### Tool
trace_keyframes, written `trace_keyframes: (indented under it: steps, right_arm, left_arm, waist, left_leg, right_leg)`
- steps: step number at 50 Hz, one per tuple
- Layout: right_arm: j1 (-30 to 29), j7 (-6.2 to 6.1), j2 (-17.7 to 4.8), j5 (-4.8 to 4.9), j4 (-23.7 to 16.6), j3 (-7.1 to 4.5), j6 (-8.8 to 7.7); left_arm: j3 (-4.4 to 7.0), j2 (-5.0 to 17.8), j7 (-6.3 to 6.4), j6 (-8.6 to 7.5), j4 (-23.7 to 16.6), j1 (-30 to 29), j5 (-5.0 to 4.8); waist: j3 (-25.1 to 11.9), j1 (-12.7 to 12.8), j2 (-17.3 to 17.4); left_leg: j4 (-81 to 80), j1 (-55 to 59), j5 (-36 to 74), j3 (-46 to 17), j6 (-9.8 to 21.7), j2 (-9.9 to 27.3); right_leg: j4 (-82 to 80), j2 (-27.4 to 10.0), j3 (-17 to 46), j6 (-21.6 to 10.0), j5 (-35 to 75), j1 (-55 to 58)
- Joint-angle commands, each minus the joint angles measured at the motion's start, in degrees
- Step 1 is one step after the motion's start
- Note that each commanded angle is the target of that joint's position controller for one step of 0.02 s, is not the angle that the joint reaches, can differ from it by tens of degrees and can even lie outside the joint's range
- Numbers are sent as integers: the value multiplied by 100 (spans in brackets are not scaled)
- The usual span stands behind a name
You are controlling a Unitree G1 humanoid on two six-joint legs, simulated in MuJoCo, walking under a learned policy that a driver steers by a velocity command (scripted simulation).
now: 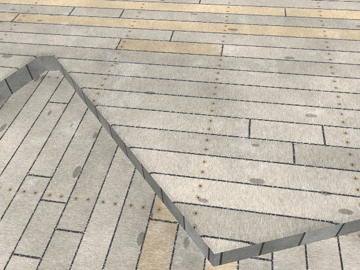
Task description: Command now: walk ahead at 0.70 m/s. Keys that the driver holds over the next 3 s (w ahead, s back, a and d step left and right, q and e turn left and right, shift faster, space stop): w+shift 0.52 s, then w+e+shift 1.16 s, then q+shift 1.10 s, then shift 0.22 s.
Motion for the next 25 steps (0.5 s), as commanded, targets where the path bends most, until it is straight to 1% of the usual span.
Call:
trace_keyframes:
  steps: [1,2,3,4,5,6,7,8,9,10,11,13,14,15,16,17,18,19,20,21,22,23,24,25]
  right_arm:
    - [-1016,44,-664,-88,-566,-102,-199]
    - [-1276,92,64,-40,-987,102,-289]
    - [-1483,117,-159,-99,-1099,48,-299]
    - [-1484,171,-308,-104,-1116,14,-295]
    - [-1277,249,-401,-123,-1000,6,-303]
    - [-1098,300,-392,-186,-929,-1,-283]
    - [-1084,340,-375,-258,-907,8,-217]
    - [-1205,385,-287,-269,-957,37,-151]
    - [-1394,407,-232,-246,-1036,58,-96]
    - [-1614,410,-210,-228,-1118,71,-53]
    - [-1878,408,-202,-214,-1216,84,-34]
    - [-2453,407,-185,-192,-1459,114,-24]
    - [-2687,397,-161,-179,-1522,129,-26]
    - [-2915,410,-23,-138,-1688,198,-53]
    - [-3132,417,-17,-116,-1773,224,-63]
    - [-3305,414,20,-113,-1861,252,-73]
    - [-3347,395,30,-94,-1894,269,-82]
    - [-3363,369,10,-75,-1947,271,-94]
    - [-3207,320,-64,-81,-1939,248,-104]
    - [-2917,266,-201,-91,-1887,203,-114]
    - [-2336,207,-390,-91,-1761,136,-132]
    - [-1034,104,-572,-50,-1394,30,-117]
    - [309,8,-759,-73,-997,-86,-116]
    - [1066,-89,-1177,-201,-800,-223,-122]
  left_arm:
    - [243,659,147,-156,353,1853,16]
    - [391,1416,223,-244,483,2715,158]
    - [247,965,178,-234,434,2142,174]
    - [222,902,155,-238,192,1407,114]
    - [179,722,120,-293,70,1063,60]
    - [146,670,115,-336,54,988,17]
    - [89,536,132,-380,94,993,11]
    - [59,462,145,-417,180,1124,9]
    - [47,422,152,-448,262,1289,0]
    - [46,431,153,-467,319,1439,-13]
    - [38,419,147,-485,347,1557,-23]
    - [6,350,135,-518,396,1787,-38]
    - [-39,196,129,-533,443,1969,-57]
    - [-25,322,147,-552,399,1901,-30]
    - [-36,285,172,-574,410,1902,-34]
    - [-45,314,196,-591,440,1945,-39]
    - [-50,333,205,-586,466,1951,-45]
    - [-50,419,212,-592,458,1918,-59]
    - [-32,556,214,-597,453,1864,-48]
    - [-8,674,244,-574,456,1834,-21]
    - [22,801,284,-515,458,1768,40]
    - [59,899,352,-418,443,1620,119]
    - [82,914,377,-342,363,1329,115]
    - [-6,434,315,-354,227,1388,118]
  waist:
    - [314,1231,-636]
    - [-160,1454,-2565]
    - [224,965,-1571]
    - [546,569,-878]
    - [429,357,-461]
    - [332,187,-443]
    - [402,109,-492]
    - [520,119,-563]
    - [678,138,-537]
    - [807,175,-458]
    - [890,233,-376]
    - [1036,354,-328]
    - [1102,434,-217]
    - [1148,418,-517]
    - [1216,443,-481]
    - [1235,447,-441]
    - [1193,420,-422]
    - [1076,365,-452]
    - [848,232,-603]
    - [523,55,-810]
    - [101,-252,-986]
    - [-564,-835,-1234]
    - [-1070,-1484,-1027]
    - [-1566,-1396,-231]
  left_leg:
    - [1159,-3315,-695,-328,812,586]
    - [3730,-4400,-894,588,462,-224]
    - [4838,-5032,-594,-136,573,-270]
    - [5226,-5257,63,-255,618,221]
    - [5120,-4899,568,-191,535,495]
    - [4934,-4583,713,-71,424,661]
    - [4839,-4419,817,42,288,751]
    - [4874,-4444,982,164,193,780]
    - [4844,-4634,1150,255,129,809]
    - [4753,-4849,1297,352,80,830]
    - [4573,-4955,1452,462,34,821]
    - [3990,-4974,1678,671,-44,753]
    - [3733,-4896,1765,847,-24,648]
    - [3088,-4599,1938,870,-24,648]
    - [2677,-4329,2120,986,17,601]
    - [2259,-4060,2219,1117,100,503]
    - [1933,-3818,2208,1231,202,389]
    - [1658,-3502,2160,1314,316,249]
    - [1560,-3140,2039,1359,427,65]
    - [1559,-2815,1773,1398,532,-138]
    - [1560,-2278,1427,1340,649,-306]
    - [1636,-1177,935,1191,762,-412]
    - [1132,222,1061,1061,841,-189]
    - [1395,1688,-540,-160,834,935]
  right_leg:
    - [-731,101,62,-112,-403,3283]
    - [-2265,-1686,3099,-562,-3136,3828]
    - [-2757,-2064,4635,-783,-3872,3066]
    - [-2507,-2007,3996,-773,-3422,2627]
    - [-2463,-1695,3315,-705,-2705,2309]
    - [-2603,-1487,2841,-652,-2291,2071]
    - [-2757,-1302,2480,-587,-1958,1839]
    - [-2859,-1169,2215,-590,-1624,1717]
    - [-2935,-1087,2002,-618,-1281,1703]
    - [-2995,-1022,1789,-646,-918,1738]
    - [-3062,-951,1571,-657,-534,1726]
    - [-3191,-826,1200,-710,242,1688]
    - [-3177,-646,907,-622,922,1716]
    - [-3285,-724,897,-661,1171,1544]
    - [-3458,-716,772,-654,1694,1525]
    - [-3568,-752,645,-619,2396,1615]
    - [-3533,-732,441,-574,3175,1848]
    - [-3369,-765,295,-517,4215,2076]
    - [-3011,-845,201,-481,5589,2359]
    - [-2492,-920,140,-438,6849,2703]
    - [-1648,-990,115,-404,7703,2939]
    - [-242,-1055,122,-432,8155,2910]
    - [1427,-873,8,-414,7311,2239]
    - [3423,-362,126,-457,3791,654]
